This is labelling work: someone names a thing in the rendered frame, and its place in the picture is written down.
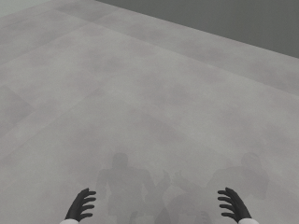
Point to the right robot hand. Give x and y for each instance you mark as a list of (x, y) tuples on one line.
[(237, 205)]

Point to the left robot hand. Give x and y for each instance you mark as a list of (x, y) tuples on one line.
[(76, 208)]

